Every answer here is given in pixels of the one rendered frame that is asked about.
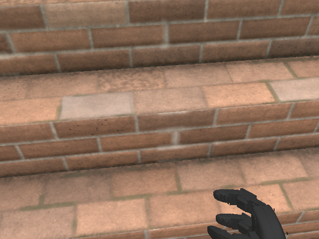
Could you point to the right robot hand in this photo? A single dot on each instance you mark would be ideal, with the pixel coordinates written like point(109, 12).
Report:
point(263, 223)

